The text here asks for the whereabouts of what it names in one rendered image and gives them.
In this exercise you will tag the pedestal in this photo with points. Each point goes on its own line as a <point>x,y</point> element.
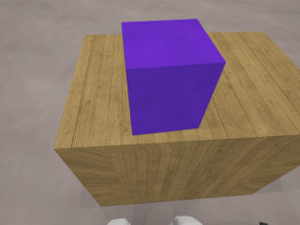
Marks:
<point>248,138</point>

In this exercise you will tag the carton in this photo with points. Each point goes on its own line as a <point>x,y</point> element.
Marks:
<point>172,69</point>

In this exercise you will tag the right robot thigh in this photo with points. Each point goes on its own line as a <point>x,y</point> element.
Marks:
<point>185,220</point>

